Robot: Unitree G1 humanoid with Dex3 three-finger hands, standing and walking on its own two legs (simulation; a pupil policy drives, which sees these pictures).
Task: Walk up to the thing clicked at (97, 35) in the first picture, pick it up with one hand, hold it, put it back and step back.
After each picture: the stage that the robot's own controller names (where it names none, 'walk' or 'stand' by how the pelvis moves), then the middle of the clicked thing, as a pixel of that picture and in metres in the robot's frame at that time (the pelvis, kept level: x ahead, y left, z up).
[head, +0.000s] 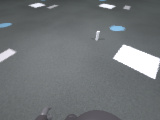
stand; (97, 35) +2.03 -0.19 -0.65
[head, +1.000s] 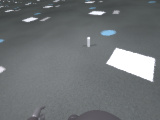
walk; (88, 42) +1.89 +0.14 -0.62
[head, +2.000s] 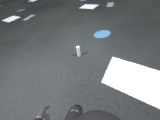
walk; (78, 51) +1.29 +0.34 -0.65
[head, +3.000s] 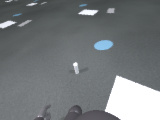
walk; (76, 68) +0.88 +0.29 -0.65
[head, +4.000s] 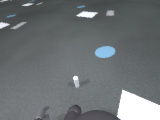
walk; (76, 82) +0.62 +0.24 -0.64
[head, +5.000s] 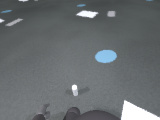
walk; (75, 90) +0.46 +0.20 -0.64
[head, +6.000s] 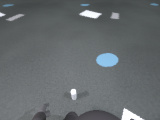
stand; (73, 94) +0.40 +0.17 -0.64
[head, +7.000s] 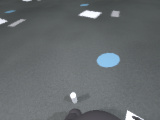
stand; (74, 98) +0.35 +0.22 -0.65
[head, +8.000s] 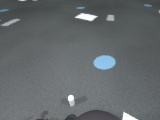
stand; (71, 101) +0.34 +0.20 -0.65
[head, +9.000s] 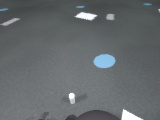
stand; (72, 98) +0.37 +0.19 -0.66
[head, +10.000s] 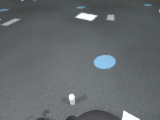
stand; (72, 99) +0.36 +0.19 -0.66
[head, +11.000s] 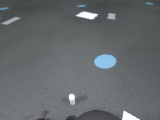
stand; (72, 99) +0.35 +0.19 -0.66
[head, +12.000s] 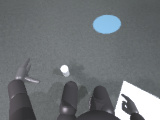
go down; (65, 71) +0.40 +0.21 -0.41
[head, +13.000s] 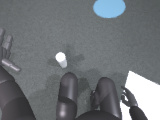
go down; (62, 61) +0.43 +0.24 -0.27
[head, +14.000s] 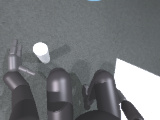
close in; (43, 55) +0.41 +0.28 -0.17
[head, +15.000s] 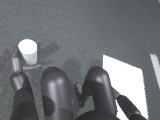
close; (30, 54) +0.40 +0.30 -0.15
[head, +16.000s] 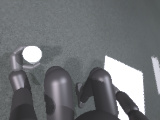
lift; (33, 57) +0.36 +0.30 -0.16
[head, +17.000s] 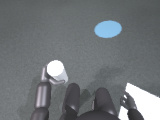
lift; (60, 74) +0.30 +0.20 +0.02
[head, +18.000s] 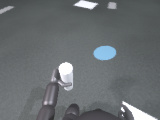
hold; (67, 78) +0.30 +0.15 +0.02
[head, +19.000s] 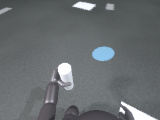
hold; (67, 78) +0.30 +0.16 +0.01
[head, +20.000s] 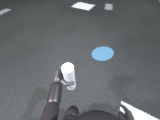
crouch; (69, 78) +0.31 +0.14 +0.01
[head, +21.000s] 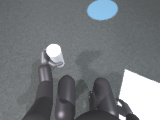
crouch; (57, 58) +0.42 +0.21 -0.06
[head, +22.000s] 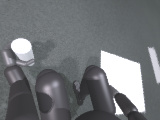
lower; (26, 55) +0.41 +0.29 -0.16
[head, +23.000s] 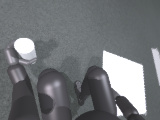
lower; (28, 54) +0.40 +0.29 -0.16
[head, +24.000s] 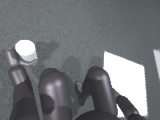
lower; (29, 55) +0.39 +0.29 -0.16
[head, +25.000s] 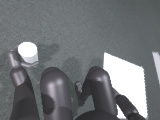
lower; (30, 57) +0.38 +0.29 -0.16
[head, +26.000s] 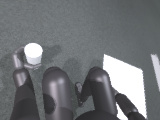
loosen; (34, 59) +0.37 +0.28 -0.16
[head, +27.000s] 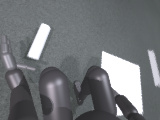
withdraw; (39, 41) +0.52 +0.25 -0.24
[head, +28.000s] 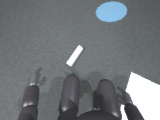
walk; (74, 55) +0.57 +0.18 -0.41
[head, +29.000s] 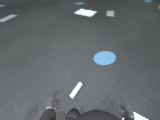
stand; (76, 89) +0.50 +0.14 -0.68
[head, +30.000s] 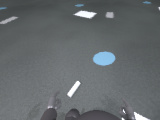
stand; (74, 88) +0.53 +0.18 -0.69
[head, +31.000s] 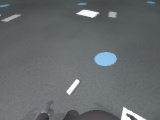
stand; (73, 86) +0.54 +0.21 -0.72
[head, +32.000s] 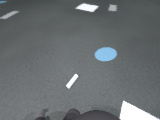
walk; (72, 81) +0.59 +0.24 -0.74
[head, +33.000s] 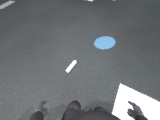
walk; (71, 66) +0.76 +0.31 -0.72
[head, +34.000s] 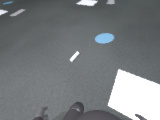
walk; (74, 56) +1.10 +0.36 -0.73
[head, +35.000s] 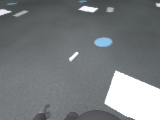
stand; (73, 56) +1.21 +0.33 -0.74
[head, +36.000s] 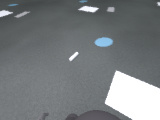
stand; (73, 56) +1.22 +0.34 -0.75
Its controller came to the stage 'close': yes
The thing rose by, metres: 0.67
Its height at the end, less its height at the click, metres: -0.09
